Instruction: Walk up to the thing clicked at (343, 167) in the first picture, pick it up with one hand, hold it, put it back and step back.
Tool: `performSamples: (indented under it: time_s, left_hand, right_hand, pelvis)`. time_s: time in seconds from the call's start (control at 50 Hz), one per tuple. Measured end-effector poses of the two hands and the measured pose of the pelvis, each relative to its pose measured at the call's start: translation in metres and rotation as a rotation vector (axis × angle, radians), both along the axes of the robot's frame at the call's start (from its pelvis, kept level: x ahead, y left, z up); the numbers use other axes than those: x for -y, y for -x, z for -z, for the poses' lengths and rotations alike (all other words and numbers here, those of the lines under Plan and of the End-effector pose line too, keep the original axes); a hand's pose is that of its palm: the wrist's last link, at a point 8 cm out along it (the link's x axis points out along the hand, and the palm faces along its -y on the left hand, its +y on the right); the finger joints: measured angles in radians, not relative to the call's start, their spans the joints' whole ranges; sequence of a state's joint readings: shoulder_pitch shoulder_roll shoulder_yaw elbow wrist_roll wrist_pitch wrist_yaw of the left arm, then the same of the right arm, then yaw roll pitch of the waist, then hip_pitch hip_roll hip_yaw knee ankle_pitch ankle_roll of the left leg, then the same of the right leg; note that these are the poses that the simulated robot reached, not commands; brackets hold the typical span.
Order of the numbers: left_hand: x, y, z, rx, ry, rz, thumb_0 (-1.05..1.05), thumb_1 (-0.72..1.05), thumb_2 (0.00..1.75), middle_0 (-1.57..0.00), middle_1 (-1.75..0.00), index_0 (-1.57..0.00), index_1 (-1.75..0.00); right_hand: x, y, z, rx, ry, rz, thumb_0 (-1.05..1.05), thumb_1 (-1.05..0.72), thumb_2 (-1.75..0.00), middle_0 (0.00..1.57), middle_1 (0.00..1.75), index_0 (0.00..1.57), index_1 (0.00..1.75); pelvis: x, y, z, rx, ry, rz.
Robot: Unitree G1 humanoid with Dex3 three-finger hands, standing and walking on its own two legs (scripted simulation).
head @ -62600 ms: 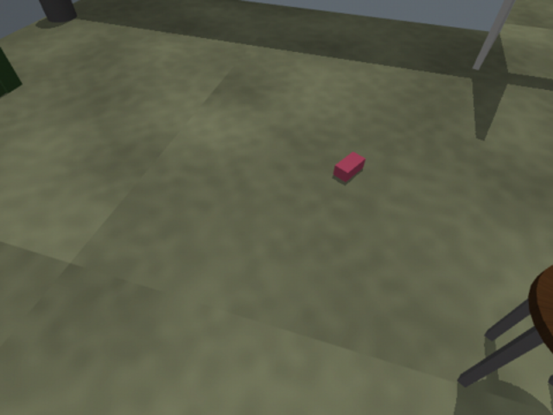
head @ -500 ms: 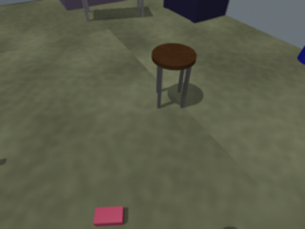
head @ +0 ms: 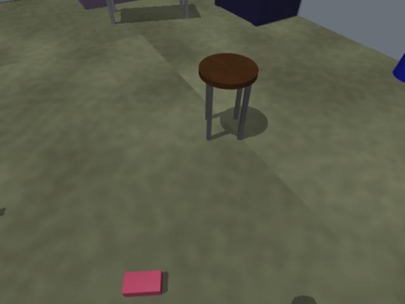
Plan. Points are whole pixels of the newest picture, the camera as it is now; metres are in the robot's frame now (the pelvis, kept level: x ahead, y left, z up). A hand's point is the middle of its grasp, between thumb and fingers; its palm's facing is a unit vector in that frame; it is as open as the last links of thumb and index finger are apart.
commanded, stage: stand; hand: left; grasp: from above
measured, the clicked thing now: (143, 283) +0.35 +0.26 -0.74
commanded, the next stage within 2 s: step back in 0.06 s
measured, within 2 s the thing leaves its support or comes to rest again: neither
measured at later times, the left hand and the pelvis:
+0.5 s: hand out of the picture +0.08 +0.27 -0.16, palm faces -0.04 -0.91 -0.42, open 7.4 cm; pelvis -0.05 +0.00 -0.02, yaw -1 degrees
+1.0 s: hand out of the picture +0.01 +0.29 -0.17, palm faces -0.10 -0.93 -0.36, open 7.4 cm; pelvis -0.12 +0.04 -0.01, yaw -3 degrees
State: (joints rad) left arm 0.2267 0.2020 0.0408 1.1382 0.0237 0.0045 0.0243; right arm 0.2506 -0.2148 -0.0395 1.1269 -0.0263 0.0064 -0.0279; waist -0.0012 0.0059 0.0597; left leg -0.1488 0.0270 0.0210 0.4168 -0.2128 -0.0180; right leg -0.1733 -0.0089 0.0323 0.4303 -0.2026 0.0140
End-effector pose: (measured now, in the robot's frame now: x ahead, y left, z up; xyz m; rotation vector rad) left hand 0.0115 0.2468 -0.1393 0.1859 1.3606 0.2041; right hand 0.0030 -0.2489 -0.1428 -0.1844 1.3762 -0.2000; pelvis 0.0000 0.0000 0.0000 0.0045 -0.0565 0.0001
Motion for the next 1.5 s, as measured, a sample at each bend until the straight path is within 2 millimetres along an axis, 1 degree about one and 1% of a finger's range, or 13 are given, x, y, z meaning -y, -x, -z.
performSamples:
  time_s: [0.12, 0.32, 0.42, 0.5, 0.58, 0.7, 0.82, 0.94, 1.06, 1.12, 1.22, 1.38, 1.5]
  left_hand:
    - [-0.01, -0.014, -0.001, 0.025, -0.011, 0.011, 0.0, 0.91, 0.9, -0.2, -0.3, -0.2, -0.3]
    - [-0.064, -0.059, -0.013, 0.138, -0.153, 0.109, 0.0, 0.91, 0.9, -0.2, -0.3, -0.2, -0.3]
    - [-0.069, -0.065, -0.018, 0.186, -0.188, 0.14, 0.0, 0.91, 0.9, -0.2, -0.3, -0.2, -0.3]
    - [-0.065, -0.058, -0.019, 0.202, -0.179, 0.157, 0.0, 0.91, 0.9, -0.2, -0.3, -0.2, -0.3]
    - [-0.066, -0.05, -0.017, 0.207, -0.159, 0.16, 0.0, 0.91, 0.9, -0.2, -0.3, -0.2, -0.3]
    - [-0.084, -0.048, 0.003, 0.254, -0.118, 0.15, 0.0, 0.9, 0.9, -0.2, -0.3, -0.2, -0.3]
    - [-0.087, -0.022, 0.002, 0.188, -0.081, 0.15, 0.01, 0.91, 0.9, -0.2, -0.3, -0.2, -0.3]
    - [-0.091, 0.001, -0.002, 0.163, -0.087, 0.17, 0.01, 0.91, 0.9, -0.2, -0.3, -0.2, -0.3]
    - [-0.085, 0.014, -0.005, 0.17, -0.132, 0.208, 0.01, 0.91, 0.9, -0.2, -0.3, -0.2, -0.3]
    - [-0.077, 0.022, -0.015, 0.188, -0.137, 0.221, 0.01, 0.91, 0.9, -0.2, -0.3, -0.2, -0.3]
    - [-0.074, 0.033, -0.033, 0.253, -0.147, 0.207, 0.01, 0.91, 0.9, -0.2, -0.3, -0.2, -0.3]
    - [-0.087, 0.055, -0.033, 0.34, -0.14, 0.204, 0.0, 0.9, 0.9, -0.2, -0.3, -0.2, -0.3]
    - [-0.107, 0.099, -0.009, 0.312, -0.105, 0.17, 0.0, 0.91, 0.9, -0.2, -0.3, -0.2, -0.3]
  right_hand:
    - [0.01, -0.011, -0.002, 0.015, 0.013, -0.005, 0.0, -0.9, -0.9, 0.2, 0.3, 0.2, 0.3]
    - [0.069, -0.043, -0.016, 0.112, 0.153, -0.046, 0.0, -0.9, -0.9, 0.2, 0.3, 0.2, 0.3]
    - [0.086, -0.054, -0.015, 0.175, 0.175, -0.059, 0.0, -0.9, -0.9, 0.2, 0.3, 0.2, 0.3]
    - [0.084, -0.052, -0.014, 0.187, 0.171, -0.076, 0.0, -0.91, -0.9, 0.2, 0.3, 0.2, 0.3]
    - [0.068, -0.031, -0.016, 0.158, 0.157, -0.089, 0.0, -0.91, -0.9, 0.2, 0.3, 0.2, 0.3]
    - [0.04, 0.023, -0.015, 0.063, 0.189, -0.112, 0.0, -0.9, -0.9, 0.2, 0.3, 0.2, 0.3]
    - [0.02, 0.067, -0.035, 0.013, 0.192, -0.079, 0.01, -0.9, -0.9, 0.2, 0.3, 0.2, 0.3]
    - [0.023, 0.073, -0.038, 0.058, 0.216, -0.053, 0.01, -0.9, -0.9, 0.2, 0.3, 0.2, 0.3]
    - [0.036, 0.071, -0.019, 0.151, 0.194, -0.034, 0.0, -0.9, -0.9, 0.2, 0.3, 0.2, 0.3]
    - [0.037, 0.071, -0.012, 0.179, 0.166, -0.014, 0.01, -0.9, -0.9, 0.2, 0.3, 0.2, 0.3]
    - [0.029, 0.078, -0.019, 0.2, 0.129, -0.047, 0.01, -0.9, -0.9, 0.2, 0.3, 0.2, 0.3]
    - [0.024, 0.122, -0.02, 0.172, 0.179, -0.108, 0.0, -0.9, -0.9, 0.2, 0.3, 0.2, 0.3]
    - [0.007, 0.174, -0.029, 0.14, 0.206, -0.124, 0.0, -0.9, -0.9, 0.2, 0.3, 0.2, 0.3]
  pelvis:
    - [0.0, 0.004, 0.002, -0.014, 0.004, 0.003]
    - [0.002, 0.033, 0.014, -0.042, -0.006, 0.017]
    - [0.007, 0.042, 0.023, -0.029, -0.006, 0.018]
    - [0.004, 0.052, 0.024, -0.023, -0.018, 0.022]
    - [-0.007, 0.062, 0.02, -0.042, -0.017, 0.02]
    - [-0.027, 0.083, 0.028, -0.047, -0.013, -0.003]
    - [-0.038, 0.096, 0.011, -0.046, 0.037, 0.009]
    - [-0.041, 0.112, 0.009, -0.054, 0.027, 0.045]
    - [-0.035, 0.13, 0.021, -0.031, 0.005, 0.08]
    - [-0.032, 0.14, 0.019, -0.016, 0.034, 0.067]
    - [-0.029, 0.16, 0.01, -0.022, -0.026, 0.072]
    - [-0.045, 0.202, 0.017, -0.033, 0.0, 0.027]
    - [-0.058, 0.238, 0.022, -0.001, -0.006, 0.025]
